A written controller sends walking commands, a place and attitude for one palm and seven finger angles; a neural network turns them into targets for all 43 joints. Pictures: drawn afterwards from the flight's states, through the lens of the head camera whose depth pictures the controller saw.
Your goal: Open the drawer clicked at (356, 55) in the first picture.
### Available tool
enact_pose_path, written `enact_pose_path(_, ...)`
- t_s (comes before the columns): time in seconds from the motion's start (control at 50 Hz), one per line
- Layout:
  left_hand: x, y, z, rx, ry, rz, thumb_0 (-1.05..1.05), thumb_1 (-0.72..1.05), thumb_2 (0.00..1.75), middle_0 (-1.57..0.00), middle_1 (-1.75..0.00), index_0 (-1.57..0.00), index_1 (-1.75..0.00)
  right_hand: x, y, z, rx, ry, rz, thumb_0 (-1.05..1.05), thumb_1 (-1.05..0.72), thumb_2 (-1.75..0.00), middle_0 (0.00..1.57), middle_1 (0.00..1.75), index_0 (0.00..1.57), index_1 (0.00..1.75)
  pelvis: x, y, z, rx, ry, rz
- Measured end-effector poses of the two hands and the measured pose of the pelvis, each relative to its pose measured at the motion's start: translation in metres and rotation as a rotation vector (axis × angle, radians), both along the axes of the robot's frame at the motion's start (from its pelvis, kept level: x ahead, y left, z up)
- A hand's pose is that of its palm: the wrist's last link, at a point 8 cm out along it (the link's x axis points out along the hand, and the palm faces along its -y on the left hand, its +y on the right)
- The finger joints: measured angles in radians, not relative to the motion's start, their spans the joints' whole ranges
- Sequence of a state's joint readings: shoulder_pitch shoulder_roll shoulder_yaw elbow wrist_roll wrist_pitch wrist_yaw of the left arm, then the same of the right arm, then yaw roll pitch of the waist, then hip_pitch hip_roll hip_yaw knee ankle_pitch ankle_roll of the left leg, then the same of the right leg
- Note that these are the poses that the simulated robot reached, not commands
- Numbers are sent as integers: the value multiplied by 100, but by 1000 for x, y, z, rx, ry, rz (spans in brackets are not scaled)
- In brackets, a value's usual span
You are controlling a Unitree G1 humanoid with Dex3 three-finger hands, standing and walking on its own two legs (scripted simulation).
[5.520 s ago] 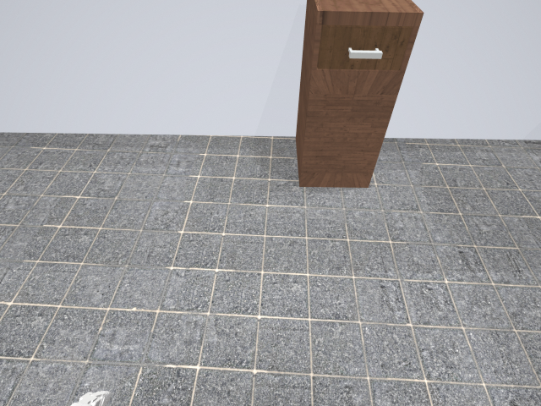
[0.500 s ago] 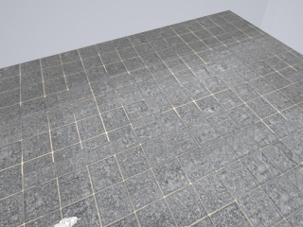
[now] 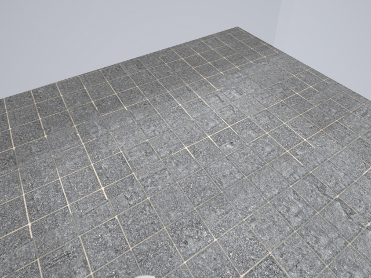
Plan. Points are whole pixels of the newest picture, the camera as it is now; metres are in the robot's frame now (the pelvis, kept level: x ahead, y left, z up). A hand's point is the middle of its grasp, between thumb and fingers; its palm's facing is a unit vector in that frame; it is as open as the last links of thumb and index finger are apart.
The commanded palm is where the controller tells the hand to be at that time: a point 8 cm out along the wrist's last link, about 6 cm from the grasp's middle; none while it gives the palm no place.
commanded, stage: turn to face it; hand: left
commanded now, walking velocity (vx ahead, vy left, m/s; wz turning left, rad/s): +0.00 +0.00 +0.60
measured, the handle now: out of the picture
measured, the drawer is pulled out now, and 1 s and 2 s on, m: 0.00 0.00 0.00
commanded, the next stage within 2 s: none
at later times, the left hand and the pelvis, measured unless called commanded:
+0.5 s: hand (91, 277) +0.14 +0.24 -0.16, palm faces +0.17 -0.96 -0.23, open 7.4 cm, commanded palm none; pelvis +0.05 +0.02 +0.01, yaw +10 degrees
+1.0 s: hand out of the picture +0.01 +0.14 -0.14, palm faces +0.51 -0.80 -0.32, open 7.4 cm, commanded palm none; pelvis +0.05 -0.07 +0.01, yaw +30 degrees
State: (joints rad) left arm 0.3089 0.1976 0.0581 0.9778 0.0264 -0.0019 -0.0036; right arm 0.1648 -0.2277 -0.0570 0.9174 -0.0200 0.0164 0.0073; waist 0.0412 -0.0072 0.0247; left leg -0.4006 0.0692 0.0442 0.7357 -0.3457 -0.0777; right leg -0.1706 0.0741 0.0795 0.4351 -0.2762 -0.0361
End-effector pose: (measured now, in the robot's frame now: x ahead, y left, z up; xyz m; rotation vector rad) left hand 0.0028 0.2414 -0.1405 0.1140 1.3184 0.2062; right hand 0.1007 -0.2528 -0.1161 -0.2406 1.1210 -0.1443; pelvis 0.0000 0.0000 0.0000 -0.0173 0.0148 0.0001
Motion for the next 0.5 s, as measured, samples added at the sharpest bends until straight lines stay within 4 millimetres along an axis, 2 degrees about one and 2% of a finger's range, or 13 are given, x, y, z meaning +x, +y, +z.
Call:
enact_pose_path(0.06, 1, 16, -15, -13, 42, 12, 1, 91, 90, -20, -30, -21, -30, 15, 19, 1, -23, -29, 7, 0, -91, -90, 20, 30, 20, 30, 15, 16, -7, -12, -9, -4)
enact_pose_path(0.1, 5, 25, -21, -18, 63, 11, 1, 91, 90, -20, -30, -20, -30, 18, 32, 2, -21, -25, 8, 0, -91, -90, 20, 30, 20, 30, 24, 24, -7, -2, -19, -16)
enact_pose_path(0.2, 32, 35, -14, -29, 62, -3, 1, 91, 90, -19, -30, -20, -30, 4, 64, 2, 5, 59, -4, 0, -91, -90, 20, 30, 20, 30, 38, 39, 3, -21, -23, 12)
enact_pose_path(0.34, 79, 46, -3, -8, -46, 29, 1, 91, 90, -19, -30, -20, -30, -28, 62, -2, -4, 216, -23, 0, -94, -90, 21, 30, 20, 30, 43, 44, 8, -21, -2, 82)
enact_pose_path(0.42, 100, 48, 3, 20, -95, 44, 1, 91, 90, -19, -30, -20, -30, -41, 55, -4, 4, 270, -30, 0, -93, -90, 21, 30, 20, 30, 45, 37, 7, -11, 5, 121)
enact_pose_path(0.5, 118, 43, 11, 48, -144, 58, 1, 91, 90, -19, -30, -20, -30, -46, 42, -10, 15, 303, -21, 0, -92, -90, 21, 30, 20, 30, 47, 25, 6, -2, 9, 167)
